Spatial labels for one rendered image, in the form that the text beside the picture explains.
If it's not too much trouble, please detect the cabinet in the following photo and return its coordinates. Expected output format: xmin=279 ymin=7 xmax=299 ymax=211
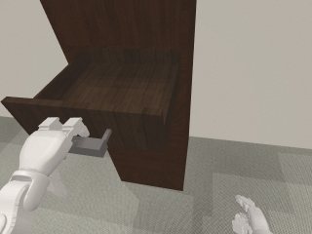
xmin=40 ymin=0 xmax=197 ymax=191

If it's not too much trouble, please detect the drawer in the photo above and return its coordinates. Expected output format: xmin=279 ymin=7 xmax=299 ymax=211
xmin=0 ymin=48 xmax=181 ymax=153

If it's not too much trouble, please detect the robot left forearm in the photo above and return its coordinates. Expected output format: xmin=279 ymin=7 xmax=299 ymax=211
xmin=0 ymin=169 xmax=51 ymax=234

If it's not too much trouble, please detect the left robot hand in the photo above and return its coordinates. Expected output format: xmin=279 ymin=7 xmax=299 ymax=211
xmin=19 ymin=117 xmax=90 ymax=198

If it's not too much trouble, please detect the handle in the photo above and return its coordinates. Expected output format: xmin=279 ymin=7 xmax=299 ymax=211
xmin=68 ymin=129 xmax=112 ymax=158

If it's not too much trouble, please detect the right robot hand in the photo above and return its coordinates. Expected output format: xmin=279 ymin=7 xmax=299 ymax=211
xmin=232 ymin=195 xmax=270 ymax=234

